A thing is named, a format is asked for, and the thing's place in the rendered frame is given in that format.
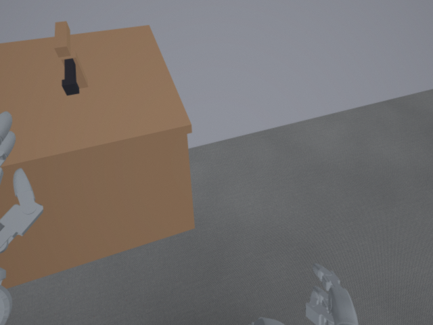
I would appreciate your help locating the tap lever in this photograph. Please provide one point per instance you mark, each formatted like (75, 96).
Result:
(69, 84)

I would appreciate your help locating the counter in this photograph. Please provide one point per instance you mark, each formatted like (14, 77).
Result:
(109, 165)

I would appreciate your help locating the left robot hand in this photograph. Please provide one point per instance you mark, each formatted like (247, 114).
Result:
(19, 218)

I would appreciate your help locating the right robot hand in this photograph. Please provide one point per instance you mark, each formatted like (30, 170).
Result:
(333, 308)

